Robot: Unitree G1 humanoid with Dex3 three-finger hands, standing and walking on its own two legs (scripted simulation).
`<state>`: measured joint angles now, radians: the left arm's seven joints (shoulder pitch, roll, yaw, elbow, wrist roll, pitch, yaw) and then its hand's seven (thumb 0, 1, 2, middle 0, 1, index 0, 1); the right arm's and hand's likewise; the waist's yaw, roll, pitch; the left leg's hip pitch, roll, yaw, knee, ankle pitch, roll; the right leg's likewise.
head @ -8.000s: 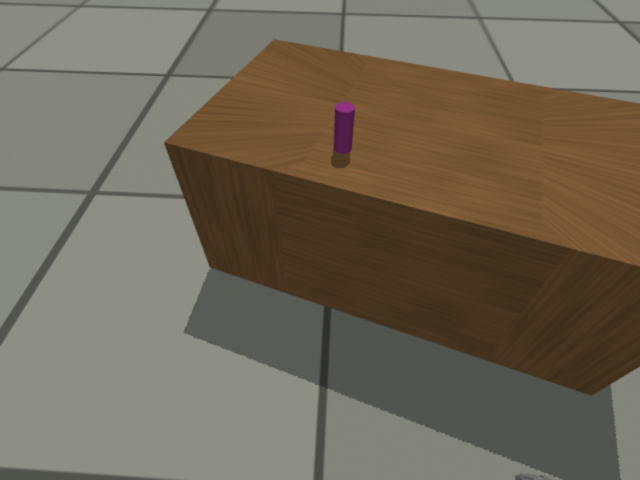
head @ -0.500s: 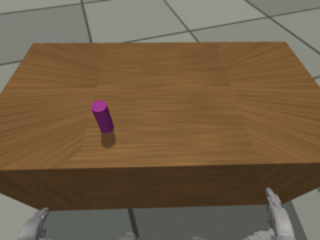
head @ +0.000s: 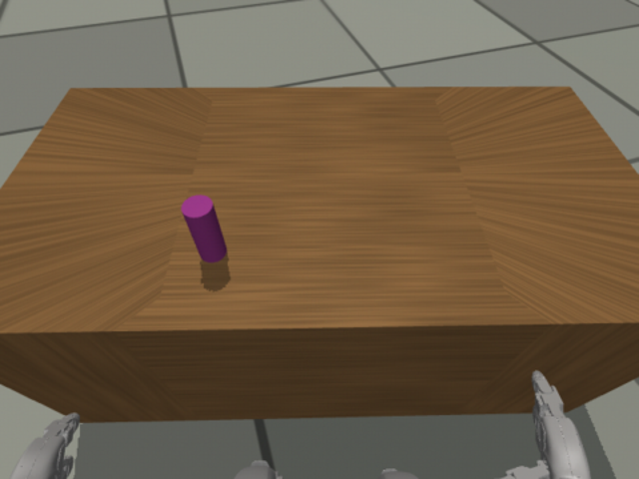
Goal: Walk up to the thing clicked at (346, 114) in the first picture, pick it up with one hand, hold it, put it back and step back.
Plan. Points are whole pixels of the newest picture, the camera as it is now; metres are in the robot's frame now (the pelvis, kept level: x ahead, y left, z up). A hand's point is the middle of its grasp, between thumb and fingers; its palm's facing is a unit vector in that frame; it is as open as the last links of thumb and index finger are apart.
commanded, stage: go down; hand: left
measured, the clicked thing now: (205, 230) +0.52 +0.19 -0.05
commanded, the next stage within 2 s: none
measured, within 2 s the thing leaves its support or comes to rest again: neither
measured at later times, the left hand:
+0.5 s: hand (83, 472) +0.16 +0.28 -0.05, palm faces +0.09 -0.94 -0.32, open 17.4 cm
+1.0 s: hand (53, 323) +0.32 +0.34 +0.02, palm faces +0.16 -0.97 -0.16, open 17.5 cm
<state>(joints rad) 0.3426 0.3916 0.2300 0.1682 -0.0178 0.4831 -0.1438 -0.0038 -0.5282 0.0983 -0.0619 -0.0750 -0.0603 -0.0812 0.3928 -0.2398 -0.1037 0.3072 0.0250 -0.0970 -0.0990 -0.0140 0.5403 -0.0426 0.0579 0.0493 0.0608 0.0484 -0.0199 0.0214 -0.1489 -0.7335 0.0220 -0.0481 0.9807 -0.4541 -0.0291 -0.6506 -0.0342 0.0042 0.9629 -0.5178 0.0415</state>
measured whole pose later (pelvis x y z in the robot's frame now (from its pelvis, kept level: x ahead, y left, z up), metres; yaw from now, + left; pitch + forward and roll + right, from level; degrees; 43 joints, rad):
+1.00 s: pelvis -0.01 +0.01 +0.00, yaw -1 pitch +13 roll -2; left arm -0.25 0.63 0.46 0.71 -0.11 0.19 -0.38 -0.01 -0.60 0.11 -0.05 -0.09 -0.06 -0.10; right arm 0.33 -0.23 -0.02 0.42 0.03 -0.18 -0.11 -0.01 0.51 -0.06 0.06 0.05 0.06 0.05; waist -0.06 0.01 -0.13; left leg -0.79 0.04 -0.04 0.99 -0.43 -0.02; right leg -0.71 -0.02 0.02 0.95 -0.48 0.05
